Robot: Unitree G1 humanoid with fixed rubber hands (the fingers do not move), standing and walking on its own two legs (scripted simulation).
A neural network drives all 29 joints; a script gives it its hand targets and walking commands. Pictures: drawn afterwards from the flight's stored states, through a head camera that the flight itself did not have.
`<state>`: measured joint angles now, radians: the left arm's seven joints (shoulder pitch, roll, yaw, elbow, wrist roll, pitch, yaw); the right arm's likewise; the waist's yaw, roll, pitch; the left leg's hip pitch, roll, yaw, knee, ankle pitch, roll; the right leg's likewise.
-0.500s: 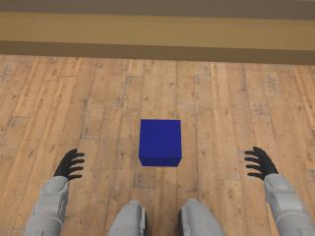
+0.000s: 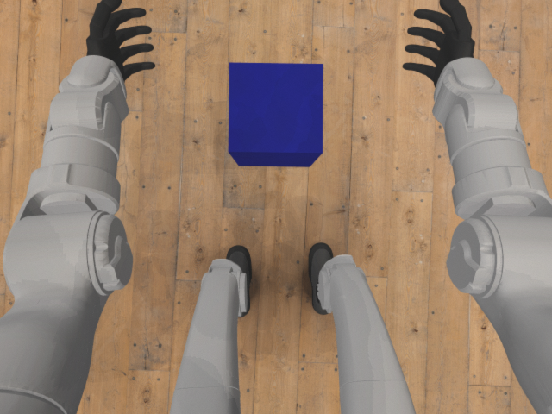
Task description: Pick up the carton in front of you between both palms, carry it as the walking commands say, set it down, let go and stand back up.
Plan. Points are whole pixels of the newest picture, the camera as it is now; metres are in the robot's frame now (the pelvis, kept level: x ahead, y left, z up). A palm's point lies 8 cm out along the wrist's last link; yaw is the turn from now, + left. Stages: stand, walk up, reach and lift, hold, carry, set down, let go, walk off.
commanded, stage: reach and lift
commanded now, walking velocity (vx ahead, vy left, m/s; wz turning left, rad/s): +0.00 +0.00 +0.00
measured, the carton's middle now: (275, 122) +0.57 +0.00 -0.54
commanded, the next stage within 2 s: none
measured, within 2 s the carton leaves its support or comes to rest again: leaves its support in 2.00 s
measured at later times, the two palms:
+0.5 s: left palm (165, 73) +0.57 +0.19 -0.23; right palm (390, 75) +0.56 -0.19 -0.23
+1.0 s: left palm (196, 114) +0.56 +0.18 -0.44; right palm (355, 114) +0.55 -0.18 -0.43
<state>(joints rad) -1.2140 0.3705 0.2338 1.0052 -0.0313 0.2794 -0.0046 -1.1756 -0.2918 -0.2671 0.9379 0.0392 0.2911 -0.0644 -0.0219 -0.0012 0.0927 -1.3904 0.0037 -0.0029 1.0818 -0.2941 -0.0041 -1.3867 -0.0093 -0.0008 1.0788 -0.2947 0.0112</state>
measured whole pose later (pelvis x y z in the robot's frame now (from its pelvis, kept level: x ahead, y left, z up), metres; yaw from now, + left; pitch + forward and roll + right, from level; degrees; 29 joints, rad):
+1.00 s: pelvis -0.02 +0.00 -0.27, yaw -1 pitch +40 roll -1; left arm -1.66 0.45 0.10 1.22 -0.17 0.13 0.08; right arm -1.61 -0.37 -0.17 1.16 0.18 0.14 -0.12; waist -0.02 -0.01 0.38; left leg -2.25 -0.03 -0.04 2.11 -0.55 -0.03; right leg -2.24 0.04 0.03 2.10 -0.55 0.05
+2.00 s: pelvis -0.01 +0.00 -0.30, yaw -1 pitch +36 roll -1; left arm -1.51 0.30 0.16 0.94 -0.11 0.26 0.14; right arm -1.48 -0.25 -0.25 0.89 0.09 0.27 -0.15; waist -0.01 -0.01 0.41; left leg -2.25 -0.04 -0.04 2.25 -0.63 -0.02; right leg -2.24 0.05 0.04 2.24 -0.63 0.06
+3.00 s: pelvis +0.01 +0.00 -0.06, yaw +1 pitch +36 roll -1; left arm -0.82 -0.07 0.44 0.62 0.25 0.41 0.02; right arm -0.80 0.08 -0.47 0.59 -0.24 0.41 -0.03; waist -0.01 0.00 -0.23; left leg -1.58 -0.05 -0.07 1.41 -0.46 -0.03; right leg -1.57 0.05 0.06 1.41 -0.47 0.04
